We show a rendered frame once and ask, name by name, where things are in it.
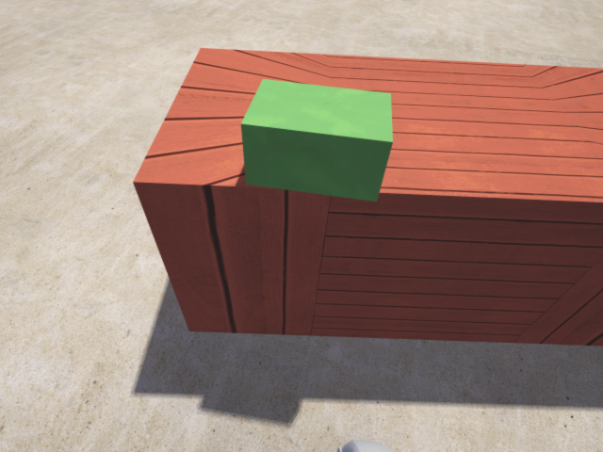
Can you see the pedestal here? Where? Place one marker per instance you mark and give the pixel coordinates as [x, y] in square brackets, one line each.
[488, 226]

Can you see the carton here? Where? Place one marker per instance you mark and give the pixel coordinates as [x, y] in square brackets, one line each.
[317, 139]

